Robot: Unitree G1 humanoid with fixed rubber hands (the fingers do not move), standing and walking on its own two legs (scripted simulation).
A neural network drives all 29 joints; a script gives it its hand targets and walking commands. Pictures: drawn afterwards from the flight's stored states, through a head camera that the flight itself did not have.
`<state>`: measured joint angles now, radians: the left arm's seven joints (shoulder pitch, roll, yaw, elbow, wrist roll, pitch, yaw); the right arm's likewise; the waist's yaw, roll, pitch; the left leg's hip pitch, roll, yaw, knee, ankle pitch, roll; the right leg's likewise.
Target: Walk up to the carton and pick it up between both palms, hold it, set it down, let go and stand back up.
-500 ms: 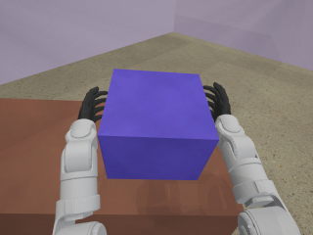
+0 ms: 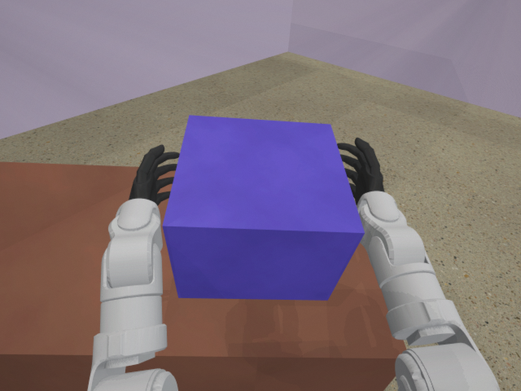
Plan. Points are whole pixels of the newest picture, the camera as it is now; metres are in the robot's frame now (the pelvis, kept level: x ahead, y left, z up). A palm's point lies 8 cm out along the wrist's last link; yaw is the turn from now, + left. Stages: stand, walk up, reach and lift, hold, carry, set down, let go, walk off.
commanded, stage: hold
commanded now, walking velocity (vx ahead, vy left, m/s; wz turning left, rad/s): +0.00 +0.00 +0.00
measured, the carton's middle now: (258, 207) +0.37 +0.01 +0.14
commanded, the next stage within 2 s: none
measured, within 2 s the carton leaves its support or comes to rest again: neither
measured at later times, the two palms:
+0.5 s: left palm (145, 199) +0.35 +0.17 +0.18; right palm (367, 189) +0.36 -0.15 +0.19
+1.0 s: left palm (147, 199) +0.35 +0.17 +0.18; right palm (367, 189) +0.36 -0.15 +0.19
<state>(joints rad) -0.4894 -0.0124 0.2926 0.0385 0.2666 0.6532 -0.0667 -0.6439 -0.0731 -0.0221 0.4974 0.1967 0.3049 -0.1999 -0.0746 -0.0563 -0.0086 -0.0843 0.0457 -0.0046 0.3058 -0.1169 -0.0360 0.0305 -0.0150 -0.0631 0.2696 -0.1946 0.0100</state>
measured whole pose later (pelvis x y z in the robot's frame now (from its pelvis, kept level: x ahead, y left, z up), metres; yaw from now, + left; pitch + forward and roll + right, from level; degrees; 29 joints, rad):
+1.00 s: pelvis +0.00 +0.00 +0.00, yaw +0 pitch -6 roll +0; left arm -0.49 -0.02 0.29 0.04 0.26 0.66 -0.06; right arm -0.65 -0.08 -0.02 0.50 0.20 0.31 -0.20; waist -0.07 -0.06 -0.01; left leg -0.08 0.05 0.00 0.31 -0.12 -0.04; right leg 0.03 -0.01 -0.06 0.27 -0.20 0.01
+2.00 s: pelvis +0.00 +0.00 +0.00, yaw +0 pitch -6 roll +0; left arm -0.51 -0.01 0.30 0.07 0.26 0.65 -0.06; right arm -0.67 -0.08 -0.03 0.53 0.20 0.29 -0.19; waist -0.07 -0.05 -0.01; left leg -0.09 0.05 0.00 0.31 -0.12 -0.03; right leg 0.02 -0.01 -0.06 0.27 -0.19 0.01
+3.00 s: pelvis +0.00 +0.00 +0.00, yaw +0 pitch -6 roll -1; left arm -0.51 -0.01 0.30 0.06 0.26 0.66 -0.06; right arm -0.67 -0.07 -0.04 0.53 0.19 0.29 -0.19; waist -0.07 -0.06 -0.01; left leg -0.09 0.05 0.00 0.31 -0.12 -0.04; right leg 0.02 -0.01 -0.06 0.27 -0.19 0.01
